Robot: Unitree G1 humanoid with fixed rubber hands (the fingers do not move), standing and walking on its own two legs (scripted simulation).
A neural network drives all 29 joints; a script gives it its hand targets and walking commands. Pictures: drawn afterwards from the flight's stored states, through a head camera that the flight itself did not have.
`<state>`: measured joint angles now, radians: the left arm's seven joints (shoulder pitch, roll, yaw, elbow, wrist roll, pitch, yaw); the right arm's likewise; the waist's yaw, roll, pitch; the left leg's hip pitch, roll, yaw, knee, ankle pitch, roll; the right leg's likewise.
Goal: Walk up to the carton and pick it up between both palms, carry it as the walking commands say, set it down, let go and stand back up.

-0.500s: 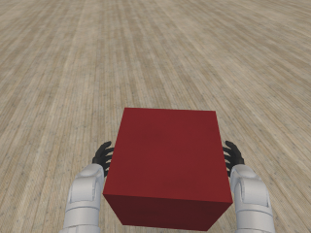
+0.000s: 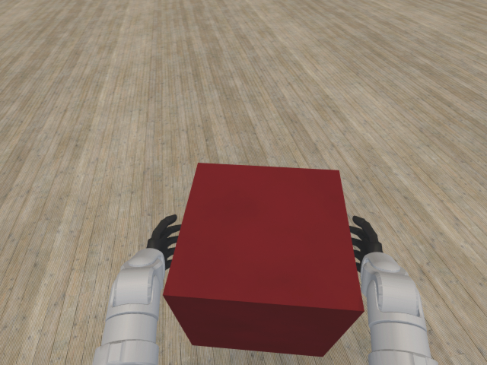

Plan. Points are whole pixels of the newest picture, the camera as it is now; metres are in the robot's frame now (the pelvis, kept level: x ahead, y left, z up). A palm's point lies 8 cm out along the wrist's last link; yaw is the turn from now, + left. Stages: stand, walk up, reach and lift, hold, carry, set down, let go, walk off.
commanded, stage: reach and lift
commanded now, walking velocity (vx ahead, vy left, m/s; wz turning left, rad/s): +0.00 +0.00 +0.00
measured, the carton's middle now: (261, 262) +0.33 +0.00 -0.03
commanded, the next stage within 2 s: hold in 0.50 s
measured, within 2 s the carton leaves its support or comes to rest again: neither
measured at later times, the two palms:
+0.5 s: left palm (159, 263) +0.28 +0.18 +0.04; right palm (374, 265) +0.28 -0.18 +0.04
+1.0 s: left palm (161, 263) +0.28 +0.17 +0.04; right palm (377, 269) +0.27 -0.19 +0.04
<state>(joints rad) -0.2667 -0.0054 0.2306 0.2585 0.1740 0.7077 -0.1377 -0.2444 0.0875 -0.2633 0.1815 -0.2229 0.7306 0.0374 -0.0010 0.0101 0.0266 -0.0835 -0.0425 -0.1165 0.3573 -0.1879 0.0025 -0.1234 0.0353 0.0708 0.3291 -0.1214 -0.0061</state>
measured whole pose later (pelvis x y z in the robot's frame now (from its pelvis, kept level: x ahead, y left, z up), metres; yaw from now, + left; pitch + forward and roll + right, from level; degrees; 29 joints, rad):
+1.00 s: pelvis +0.00 +0.00 +0.00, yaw +0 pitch -5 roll +0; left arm -0.18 -0.03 0.20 0.19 0.16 0.73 -0.11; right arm -0.16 0.08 -0.24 0.11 -0.20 0.76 0.04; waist -0.01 0.02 0.01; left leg -0.07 -0.04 -0.12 0.36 -0.19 0.00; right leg -0.11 0.04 0.07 0.33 -0.13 -0.01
